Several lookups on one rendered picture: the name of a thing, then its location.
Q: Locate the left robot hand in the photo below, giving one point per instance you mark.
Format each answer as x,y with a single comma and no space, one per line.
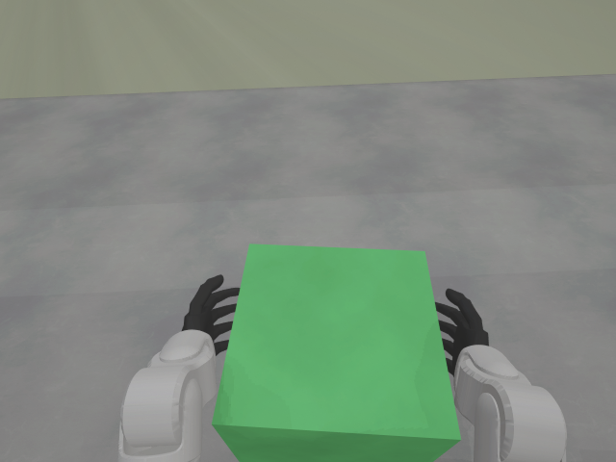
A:
200,316

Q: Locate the robot left forearm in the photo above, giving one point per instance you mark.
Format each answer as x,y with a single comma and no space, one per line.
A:
161,410

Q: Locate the right robot hand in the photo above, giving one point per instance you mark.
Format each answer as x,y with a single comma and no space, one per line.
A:
469,330

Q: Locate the robot right forearm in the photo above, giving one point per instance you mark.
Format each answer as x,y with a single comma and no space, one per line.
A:
514,421

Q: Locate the carton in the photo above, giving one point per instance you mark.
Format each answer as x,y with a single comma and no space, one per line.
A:
335,355

